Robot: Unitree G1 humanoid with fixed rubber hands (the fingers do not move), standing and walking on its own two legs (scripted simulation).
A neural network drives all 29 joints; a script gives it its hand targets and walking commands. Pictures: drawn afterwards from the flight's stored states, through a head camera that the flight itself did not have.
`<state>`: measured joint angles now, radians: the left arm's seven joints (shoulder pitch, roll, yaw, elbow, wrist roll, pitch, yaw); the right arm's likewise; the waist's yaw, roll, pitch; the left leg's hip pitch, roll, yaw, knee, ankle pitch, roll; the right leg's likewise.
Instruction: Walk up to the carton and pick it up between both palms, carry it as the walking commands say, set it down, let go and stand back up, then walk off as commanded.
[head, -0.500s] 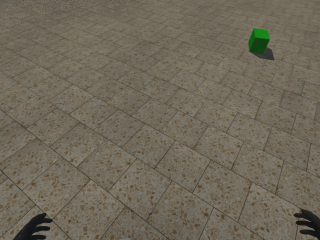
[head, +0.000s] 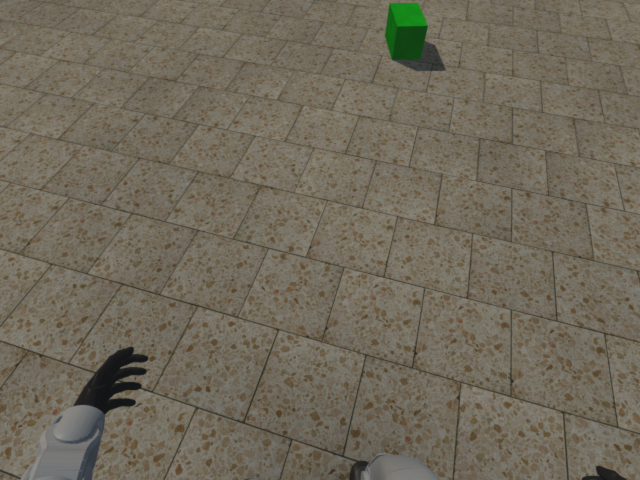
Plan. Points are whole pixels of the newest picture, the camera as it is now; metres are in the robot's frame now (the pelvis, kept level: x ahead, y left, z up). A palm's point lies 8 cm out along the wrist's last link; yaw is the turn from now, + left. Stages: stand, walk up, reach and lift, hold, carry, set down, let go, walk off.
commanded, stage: walk up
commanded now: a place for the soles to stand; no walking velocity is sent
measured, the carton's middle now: (404, 31) +2.39 -0.63 -0.67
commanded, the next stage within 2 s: none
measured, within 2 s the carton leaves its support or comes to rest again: neither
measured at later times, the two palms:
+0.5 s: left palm (139, 207) +0.55 +0.31 -0.06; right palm (571, 284) +0.34 -0.36 -0.02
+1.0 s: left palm (209, 121) +0.79 +0.21 -0.06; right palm (530, 133) +0.72 -0.46 -0.06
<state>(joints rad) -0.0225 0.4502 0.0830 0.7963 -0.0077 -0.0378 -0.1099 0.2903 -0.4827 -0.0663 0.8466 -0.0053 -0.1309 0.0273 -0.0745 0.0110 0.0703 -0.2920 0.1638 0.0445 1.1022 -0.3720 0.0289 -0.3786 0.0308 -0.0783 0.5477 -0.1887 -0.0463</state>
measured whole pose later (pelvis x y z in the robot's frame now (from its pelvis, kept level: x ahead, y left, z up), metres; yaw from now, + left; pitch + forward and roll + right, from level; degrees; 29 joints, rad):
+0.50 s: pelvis +0.34 +0.01 +0.02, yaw -11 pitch +1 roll +1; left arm 0.14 0.53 0.07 0.83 0.01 -0.05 -0.15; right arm 0.30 -0.53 -0.09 0.82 -0.01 -0.15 0.06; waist -0.03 -0.07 -0.02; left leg -0.12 0.07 0.27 0.36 -0.24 0.01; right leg -0.60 -0.12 -0.02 0.76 -0.12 0.01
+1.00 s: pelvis +0.66 -0.11 +0.01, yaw -13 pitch +0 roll -2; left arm 0.28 0.49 0.09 0.80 0.00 -0.10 -0.08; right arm 0.19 -0.49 -0.07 0.81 -0.01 -0.09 0.09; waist 0.06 0.04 0.05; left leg -0.60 0.16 0.04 0.67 -0.07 -0.01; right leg -0.11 0.06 -0.09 0.40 -0.29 -0.06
